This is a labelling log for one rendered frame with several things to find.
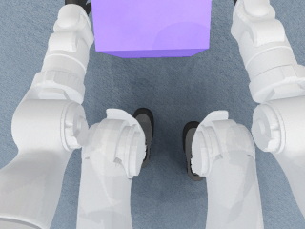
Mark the robot left hand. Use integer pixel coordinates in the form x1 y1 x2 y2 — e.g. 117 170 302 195
65 0 92 17

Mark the robot right upper arm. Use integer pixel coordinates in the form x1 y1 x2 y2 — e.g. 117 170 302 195
251 95 305 218

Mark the robot left upper arm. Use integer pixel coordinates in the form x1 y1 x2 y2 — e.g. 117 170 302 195
0 99 89 229

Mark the robot right shin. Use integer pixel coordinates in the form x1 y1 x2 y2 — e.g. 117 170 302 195
191 110 255 177

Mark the robot left foot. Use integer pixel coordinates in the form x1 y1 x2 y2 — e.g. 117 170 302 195
132 108 154 168

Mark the carton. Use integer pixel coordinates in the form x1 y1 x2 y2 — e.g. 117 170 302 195
91 0 212 58

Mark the right robot forearm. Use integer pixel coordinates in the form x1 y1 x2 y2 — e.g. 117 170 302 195
231 0 305 104

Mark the left robot forearm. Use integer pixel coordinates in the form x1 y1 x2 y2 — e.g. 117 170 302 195
11 4 94 144

